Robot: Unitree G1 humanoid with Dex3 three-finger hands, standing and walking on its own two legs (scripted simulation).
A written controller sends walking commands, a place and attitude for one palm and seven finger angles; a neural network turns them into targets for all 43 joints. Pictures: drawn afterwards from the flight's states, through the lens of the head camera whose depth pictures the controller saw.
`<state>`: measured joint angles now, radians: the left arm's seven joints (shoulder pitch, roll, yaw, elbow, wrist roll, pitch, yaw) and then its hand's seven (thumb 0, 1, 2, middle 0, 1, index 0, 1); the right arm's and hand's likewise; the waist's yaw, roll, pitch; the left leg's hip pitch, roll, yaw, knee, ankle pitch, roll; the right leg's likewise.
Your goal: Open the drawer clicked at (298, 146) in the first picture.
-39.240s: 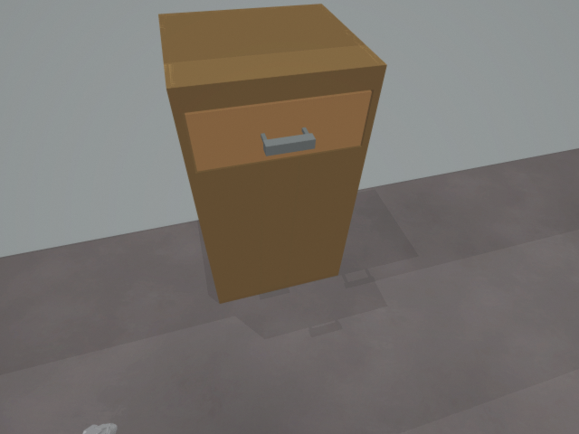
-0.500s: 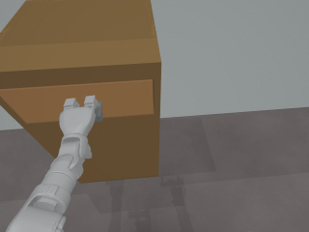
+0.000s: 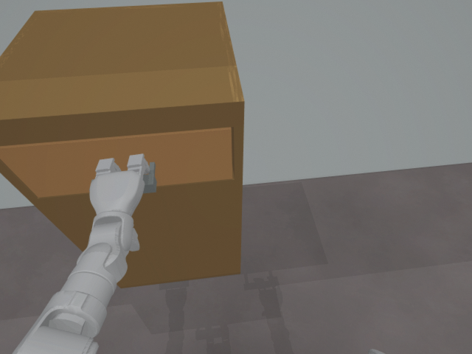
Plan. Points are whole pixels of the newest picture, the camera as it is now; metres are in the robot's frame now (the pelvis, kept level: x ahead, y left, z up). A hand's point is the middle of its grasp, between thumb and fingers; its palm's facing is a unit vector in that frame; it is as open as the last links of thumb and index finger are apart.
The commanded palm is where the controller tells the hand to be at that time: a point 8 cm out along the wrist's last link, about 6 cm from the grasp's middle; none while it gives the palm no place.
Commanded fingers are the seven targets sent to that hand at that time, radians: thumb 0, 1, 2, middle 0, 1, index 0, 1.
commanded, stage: lift the fingers back up to retry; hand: left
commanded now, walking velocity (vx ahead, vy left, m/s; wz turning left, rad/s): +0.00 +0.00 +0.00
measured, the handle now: (125, 177) +0.45 +0.25 +0.01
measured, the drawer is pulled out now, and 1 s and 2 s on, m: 0.00 0.00 0.00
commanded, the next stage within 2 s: re-aim the fingers above the handle in 0.70 s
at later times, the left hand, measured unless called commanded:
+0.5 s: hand (117, 194) +0.37 +0.22 +0.07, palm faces +0.02 -0.05 -1.00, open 13.9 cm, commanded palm +0.34 +0.22 +0.13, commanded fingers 0.00 -0.50 0.30 -0.30 -1.20 -0.30 -1.20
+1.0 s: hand (109, 197) +0.36 +0.23 +0.07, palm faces +0.02 -0.02 -1.00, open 13.8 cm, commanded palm +0.34 +0.24 +0.13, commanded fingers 0.00 -0.50 0.30 -0.30 -1.20 -0.30 -1.20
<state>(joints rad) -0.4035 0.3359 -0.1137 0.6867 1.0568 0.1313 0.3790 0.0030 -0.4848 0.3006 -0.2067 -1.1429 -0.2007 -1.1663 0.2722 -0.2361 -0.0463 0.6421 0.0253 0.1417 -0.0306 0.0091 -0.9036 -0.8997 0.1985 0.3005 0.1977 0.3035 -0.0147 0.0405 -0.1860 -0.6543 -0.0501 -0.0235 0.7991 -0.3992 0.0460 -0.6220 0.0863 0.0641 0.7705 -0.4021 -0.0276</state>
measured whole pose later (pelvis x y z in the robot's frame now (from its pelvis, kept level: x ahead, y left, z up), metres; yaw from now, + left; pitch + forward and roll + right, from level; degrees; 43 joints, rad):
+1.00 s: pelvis -0.01 -0.02 +0.02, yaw +2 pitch +8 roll +0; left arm -0.39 0.42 -0.10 0.58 1.01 0.07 0.24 0.00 -0.49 0.30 -0.32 -1.20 -0.32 -1.20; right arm 0.22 -0.25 -0.04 0.69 0.04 0.12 -0.08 0.01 -0.90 -0.90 0.20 0.30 0.20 0.30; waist 0.02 0.05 -0.12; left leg -0.47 -0.05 -0.06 0.65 -0.33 0.02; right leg -0.45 0.08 0.04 0.66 -0.35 -0.06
